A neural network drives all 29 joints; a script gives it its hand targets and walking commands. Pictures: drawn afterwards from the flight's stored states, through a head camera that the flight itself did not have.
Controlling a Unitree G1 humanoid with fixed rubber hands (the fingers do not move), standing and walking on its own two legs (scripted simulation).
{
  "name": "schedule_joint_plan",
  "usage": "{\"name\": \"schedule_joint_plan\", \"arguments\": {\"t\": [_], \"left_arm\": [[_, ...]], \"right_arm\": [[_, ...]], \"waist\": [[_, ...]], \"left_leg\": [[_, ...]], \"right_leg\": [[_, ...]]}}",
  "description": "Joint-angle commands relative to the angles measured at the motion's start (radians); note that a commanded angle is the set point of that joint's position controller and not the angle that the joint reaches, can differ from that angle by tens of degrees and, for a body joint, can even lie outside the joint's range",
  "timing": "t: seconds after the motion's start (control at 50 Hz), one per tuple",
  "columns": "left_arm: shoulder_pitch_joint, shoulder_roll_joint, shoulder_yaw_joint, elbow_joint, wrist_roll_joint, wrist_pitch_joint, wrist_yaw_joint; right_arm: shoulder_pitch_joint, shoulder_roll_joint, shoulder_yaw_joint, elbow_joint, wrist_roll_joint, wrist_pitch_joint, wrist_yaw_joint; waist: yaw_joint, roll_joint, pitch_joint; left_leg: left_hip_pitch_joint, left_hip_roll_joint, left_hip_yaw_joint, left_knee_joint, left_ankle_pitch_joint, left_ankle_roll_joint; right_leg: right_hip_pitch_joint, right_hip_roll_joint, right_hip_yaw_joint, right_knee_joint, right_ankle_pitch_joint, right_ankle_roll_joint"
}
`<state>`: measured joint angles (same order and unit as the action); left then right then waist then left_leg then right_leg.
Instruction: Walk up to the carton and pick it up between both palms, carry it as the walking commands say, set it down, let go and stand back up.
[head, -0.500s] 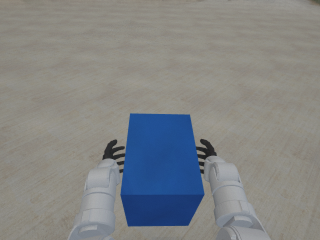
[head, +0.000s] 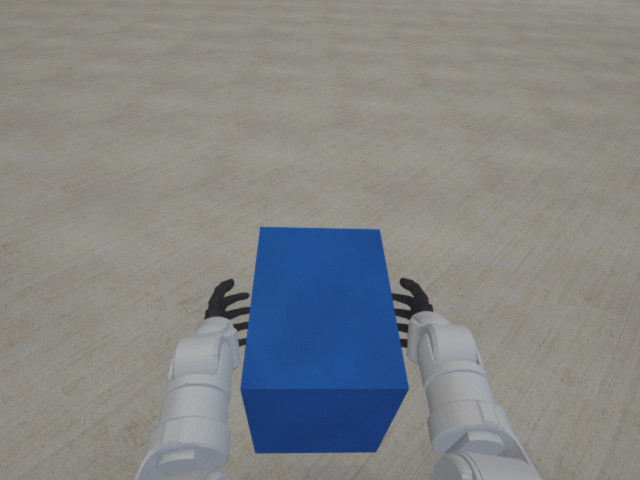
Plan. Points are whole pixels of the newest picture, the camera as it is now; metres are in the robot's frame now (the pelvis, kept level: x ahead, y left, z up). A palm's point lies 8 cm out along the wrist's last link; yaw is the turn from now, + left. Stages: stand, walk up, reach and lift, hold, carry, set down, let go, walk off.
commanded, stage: reach and lift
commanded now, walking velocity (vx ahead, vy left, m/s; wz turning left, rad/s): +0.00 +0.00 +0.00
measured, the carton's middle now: (318, 340) +0.34 +0.00 -0.02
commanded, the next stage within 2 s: hold in 0.64 s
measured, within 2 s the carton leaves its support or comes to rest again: neither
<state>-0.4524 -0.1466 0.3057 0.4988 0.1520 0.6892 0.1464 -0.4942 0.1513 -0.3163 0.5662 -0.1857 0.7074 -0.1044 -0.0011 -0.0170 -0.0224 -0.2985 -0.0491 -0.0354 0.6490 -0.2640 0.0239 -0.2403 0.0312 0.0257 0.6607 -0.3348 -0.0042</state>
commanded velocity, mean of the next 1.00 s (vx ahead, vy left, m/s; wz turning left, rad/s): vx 0.00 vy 0.00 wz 0.00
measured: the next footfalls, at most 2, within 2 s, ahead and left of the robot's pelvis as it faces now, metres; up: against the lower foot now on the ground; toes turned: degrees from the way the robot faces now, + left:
none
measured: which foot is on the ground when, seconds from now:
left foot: down 0.00-1.00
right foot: down 0.00-1.00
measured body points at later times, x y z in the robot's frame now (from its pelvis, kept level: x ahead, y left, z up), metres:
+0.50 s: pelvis -0.01 +0.00 +0.00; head -0.06 +0.01 +0.45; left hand +0.31 +0.15 +0.04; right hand +0.32 -0.13 +0.04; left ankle +0.06 +0.10 -0.72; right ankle +0.02 -0.11 -0.72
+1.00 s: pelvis -0.01 +0.00 +0.00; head -0.07 +0.01 +0.45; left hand +0.31 +0.15 +0.04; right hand +0.31 -0.13 +0.04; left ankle +0.06 +0.10 -0.72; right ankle +0.02 -0.11 -0.72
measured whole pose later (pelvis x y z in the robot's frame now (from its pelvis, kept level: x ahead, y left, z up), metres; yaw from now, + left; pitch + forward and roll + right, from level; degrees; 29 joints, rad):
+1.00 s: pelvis -0.01 +0.00 +0.00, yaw +0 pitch -6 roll +0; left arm -0.40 -0.16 0.31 0.43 0.15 0.71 0.14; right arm -0.44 0.17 -0.29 0.52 -0.19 0.72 -0.10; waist 0.00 -0.02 -0.04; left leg -0.30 -0.05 -0.04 0.65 -0.25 0.02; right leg -0.24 0.03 0.03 0.66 -0.32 0.00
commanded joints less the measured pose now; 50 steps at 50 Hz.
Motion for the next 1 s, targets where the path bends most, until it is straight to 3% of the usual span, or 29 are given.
{"name": "schedule_joint_plan", "arguments": {"t": [0.0,0.36,0.64,0.98], "left_arm": [[-0.739,-1.132,-0.646,-0.092,-0.232,-0.007,-0.315],[-0.674,-1.139,-0.673,-0.119,-0.237,0.008,-0.316],[-0.705,-1.146,-0.674,-0.112,-0.236,0.009,-0.326],[-0.622,-1.153,-0.714,-0.155,-0.245,0.023,-0.333]], "right_arm": [[-0.743,1.104,0.584,-0.157,0.262,-0.050,0.290],[-0.670,1.114,0.604,-0.182,0.260,-0.041,0.295],[-0.689,1.126,0.589,-0.172,0.255,-0.043,0.304],[-0.605,1.134,0.631,-0.228,0.259,-0.029,0.307]], "waist": [[-0.002,0.051,-0.440],[-0.008,0.055,-0.432],[-0.019,0.053,-0.401],[-0.027,0.055,-0.412]], "left_leg": [[0.312,-0.005,-0.089,-0.136,0.218,-0.033],[0.331,-0.001,-0.092,-0.142,0.210,-0.034],[0.301,0.009,-0.091,-0.156,0.063,-0.029],[0.330,0.009,-0.091,-0.161,0.107,-0.030]], "right_leg": [[0.024,0.028,0.086,-0.179,0.206,-0.019],[0.025,0.032,0.093,-0.185,0.193,-0.027],[0.002,0.025,0.091,-0.182,0.075,-0.036],[0.024,0.029,0.094,-0.188,0.113,-0.038]]}}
